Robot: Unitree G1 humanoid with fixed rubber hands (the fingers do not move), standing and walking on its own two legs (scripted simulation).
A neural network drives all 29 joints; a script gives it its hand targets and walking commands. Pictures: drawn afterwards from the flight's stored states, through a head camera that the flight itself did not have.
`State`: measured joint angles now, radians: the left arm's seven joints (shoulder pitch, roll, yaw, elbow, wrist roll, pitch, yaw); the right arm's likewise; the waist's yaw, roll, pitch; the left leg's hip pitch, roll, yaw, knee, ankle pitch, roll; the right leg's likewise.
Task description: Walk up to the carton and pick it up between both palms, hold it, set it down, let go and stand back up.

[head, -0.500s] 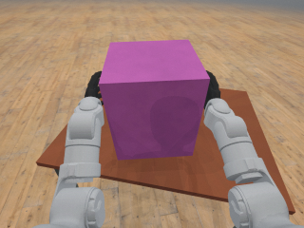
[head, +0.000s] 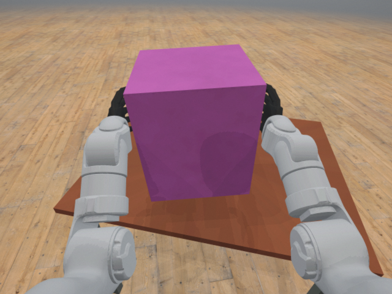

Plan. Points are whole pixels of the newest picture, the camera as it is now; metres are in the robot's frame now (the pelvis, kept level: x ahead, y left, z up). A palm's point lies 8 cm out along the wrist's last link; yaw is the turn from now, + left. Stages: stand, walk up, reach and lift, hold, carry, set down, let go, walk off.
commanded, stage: hold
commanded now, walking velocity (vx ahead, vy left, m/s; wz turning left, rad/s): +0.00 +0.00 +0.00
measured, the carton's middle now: (195, 122) +0.40 +0.00 +0.21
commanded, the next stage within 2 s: none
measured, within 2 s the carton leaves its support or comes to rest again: neither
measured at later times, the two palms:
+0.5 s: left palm (116, 126) +0.37 +0.16 +0.23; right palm (268, 120) +0.38 -0.14 +0.24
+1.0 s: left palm (116, 124) +0.37 +0.16 +0.23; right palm (269, 120) +0.37 -0.14 +0.24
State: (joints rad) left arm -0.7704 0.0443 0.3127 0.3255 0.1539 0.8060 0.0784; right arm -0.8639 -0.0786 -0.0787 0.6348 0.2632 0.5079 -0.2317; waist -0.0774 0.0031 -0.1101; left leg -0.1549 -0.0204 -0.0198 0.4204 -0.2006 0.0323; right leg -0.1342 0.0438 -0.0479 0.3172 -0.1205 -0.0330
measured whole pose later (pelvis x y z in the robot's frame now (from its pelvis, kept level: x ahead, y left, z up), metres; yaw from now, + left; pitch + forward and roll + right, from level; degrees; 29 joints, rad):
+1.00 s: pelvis +0.01 +0.00 +0.00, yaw +0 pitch -4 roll -1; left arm -0.73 0.04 0.32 0.27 0.16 0.83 0.07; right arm -0.84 -0.09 -0.04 0.58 0.31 0.55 -0.27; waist -0.07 0.01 -0.12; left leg -0.14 -0.02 -0.03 0.43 -0.22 0.03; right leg -0.11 0.06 -0.03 0.31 -0.13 -0.04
